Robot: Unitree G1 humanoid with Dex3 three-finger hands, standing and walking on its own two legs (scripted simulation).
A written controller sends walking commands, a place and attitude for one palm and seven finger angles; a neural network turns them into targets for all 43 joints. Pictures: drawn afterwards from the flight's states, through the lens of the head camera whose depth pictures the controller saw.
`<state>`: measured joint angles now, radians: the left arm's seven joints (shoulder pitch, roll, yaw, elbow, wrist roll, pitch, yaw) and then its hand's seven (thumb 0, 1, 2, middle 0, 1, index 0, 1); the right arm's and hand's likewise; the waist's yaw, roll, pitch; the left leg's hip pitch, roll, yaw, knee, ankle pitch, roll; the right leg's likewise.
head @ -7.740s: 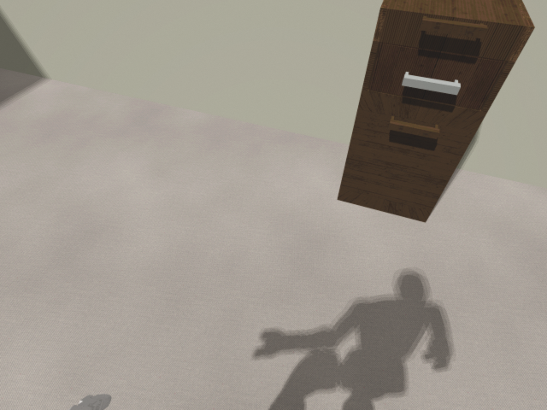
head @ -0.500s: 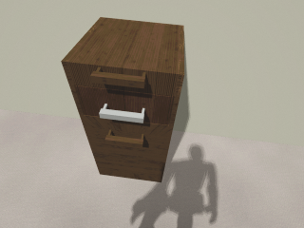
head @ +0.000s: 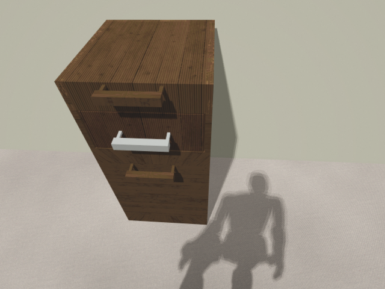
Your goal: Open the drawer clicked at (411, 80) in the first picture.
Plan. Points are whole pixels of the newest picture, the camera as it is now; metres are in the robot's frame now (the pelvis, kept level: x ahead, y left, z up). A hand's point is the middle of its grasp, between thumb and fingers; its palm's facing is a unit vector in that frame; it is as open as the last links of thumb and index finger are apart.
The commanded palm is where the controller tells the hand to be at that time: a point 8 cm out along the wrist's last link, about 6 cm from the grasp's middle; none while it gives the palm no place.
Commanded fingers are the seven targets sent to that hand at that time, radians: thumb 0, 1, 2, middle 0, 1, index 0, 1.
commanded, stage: look again from close up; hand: left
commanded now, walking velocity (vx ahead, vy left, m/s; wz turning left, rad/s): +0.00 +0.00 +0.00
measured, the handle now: (142, 139) +0.56 +0.19 -0.06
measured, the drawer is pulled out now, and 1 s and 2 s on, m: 0.00 0.00 0.00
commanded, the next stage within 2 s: shuffle to correct the standing spot in 0.20 s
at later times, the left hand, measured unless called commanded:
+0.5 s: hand out of the picture -0.06 +0.18 -0.17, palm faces +0.05 -0.99 -0.15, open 7.3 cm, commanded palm none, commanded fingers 0.00 0.90 0.90 -0.20 -0.30 -0.20 -0.30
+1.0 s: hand out of the picture +0.00 +0.18 -0.18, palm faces +0.07 -0.99 -0.12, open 7.3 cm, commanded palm none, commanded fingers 0.00 0.90 0.90 -0.20 -0.30 -0.20 -0.30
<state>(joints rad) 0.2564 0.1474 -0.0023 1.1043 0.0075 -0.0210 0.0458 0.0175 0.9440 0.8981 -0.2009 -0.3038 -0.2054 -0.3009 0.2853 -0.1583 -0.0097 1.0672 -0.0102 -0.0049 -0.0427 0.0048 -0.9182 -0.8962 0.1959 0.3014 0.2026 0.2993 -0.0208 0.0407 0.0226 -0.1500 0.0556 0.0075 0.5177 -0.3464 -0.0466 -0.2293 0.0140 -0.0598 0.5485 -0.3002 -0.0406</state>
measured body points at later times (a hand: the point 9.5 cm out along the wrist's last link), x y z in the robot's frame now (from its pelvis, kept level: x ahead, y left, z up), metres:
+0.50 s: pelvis -0.03 +0.02 +0.00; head -0.04 +0.02 +0.45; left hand -0.06 +0.23 -0.16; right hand -0.08 -0.19 -0.16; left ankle -0.04 +0.15 -0.73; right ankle +0.00 -0.09 -0.73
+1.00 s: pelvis +0.03 +0.04 +0.00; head +0.04 +0.04 +0.45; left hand +0.00 +0.23 -0.17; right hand +0.05 -0.19 -0.15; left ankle +0.02 +0.13 -0.73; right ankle +0.02 -0.08 -0.73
